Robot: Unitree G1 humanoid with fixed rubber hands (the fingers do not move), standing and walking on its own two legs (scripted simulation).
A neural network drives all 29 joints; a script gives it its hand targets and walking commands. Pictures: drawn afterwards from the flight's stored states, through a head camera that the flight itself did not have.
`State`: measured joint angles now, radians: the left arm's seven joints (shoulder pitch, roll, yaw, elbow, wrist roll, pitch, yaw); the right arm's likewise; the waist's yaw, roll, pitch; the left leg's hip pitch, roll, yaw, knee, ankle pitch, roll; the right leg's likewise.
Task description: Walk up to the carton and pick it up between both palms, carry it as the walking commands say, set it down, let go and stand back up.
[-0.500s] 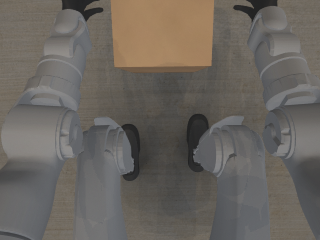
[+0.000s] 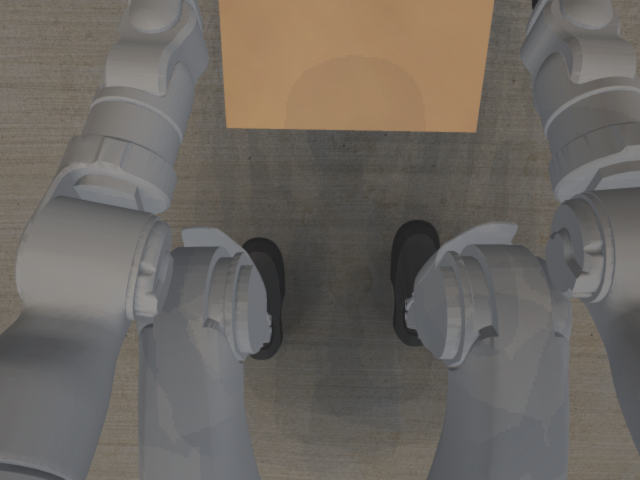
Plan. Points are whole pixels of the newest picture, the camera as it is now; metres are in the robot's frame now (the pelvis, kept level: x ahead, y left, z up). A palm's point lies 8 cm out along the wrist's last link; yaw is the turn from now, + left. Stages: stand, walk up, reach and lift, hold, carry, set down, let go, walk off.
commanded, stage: reach and lift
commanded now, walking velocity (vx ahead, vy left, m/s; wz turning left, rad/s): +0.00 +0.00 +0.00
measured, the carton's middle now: (349, 18) +0.52 -0.03 -0.24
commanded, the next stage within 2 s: none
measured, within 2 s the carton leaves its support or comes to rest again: leaves its support in 0.92 s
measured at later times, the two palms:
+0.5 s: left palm out of the picture +0.55 +0.12 -0.18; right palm out of the picture +0.52 -0.18 -0.19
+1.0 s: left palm out of the picture +0.55 +0.11 -0.17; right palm out of the picture +0.52 -0.19 -0.19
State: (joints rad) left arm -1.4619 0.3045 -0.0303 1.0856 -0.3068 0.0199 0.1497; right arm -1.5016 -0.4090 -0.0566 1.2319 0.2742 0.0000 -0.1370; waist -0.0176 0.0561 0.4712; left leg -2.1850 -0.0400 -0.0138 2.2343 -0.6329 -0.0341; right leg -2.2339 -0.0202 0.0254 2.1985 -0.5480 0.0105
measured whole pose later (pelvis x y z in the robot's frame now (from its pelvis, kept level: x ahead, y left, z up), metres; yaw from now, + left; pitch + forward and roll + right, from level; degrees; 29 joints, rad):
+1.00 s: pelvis -0.01 +0.00 -0.02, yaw +0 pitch +31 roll +0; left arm -1.53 0.20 0.23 1.09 -0.05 0.16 0.12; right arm -1.52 -0.37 -0.09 1.21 0.13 0.19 -0.07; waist -0.02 0.05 0.45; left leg -2.23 -0.08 -0.03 2.28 -0.59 -0.04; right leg -2.26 -0.01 0.04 2.24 -0.52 0.03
